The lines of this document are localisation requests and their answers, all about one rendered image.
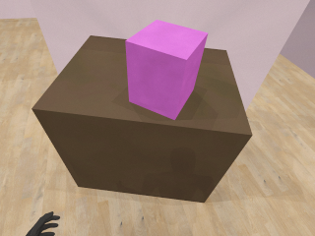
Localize robot left hand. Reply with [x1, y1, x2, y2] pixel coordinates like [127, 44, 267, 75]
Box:
[26, 211, 60, 236]

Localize carton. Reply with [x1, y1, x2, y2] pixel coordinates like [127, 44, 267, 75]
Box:
[125, 20, 208, 120]

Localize pedestal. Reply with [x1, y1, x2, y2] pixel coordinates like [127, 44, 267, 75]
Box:
[31, 35, 253, 203]

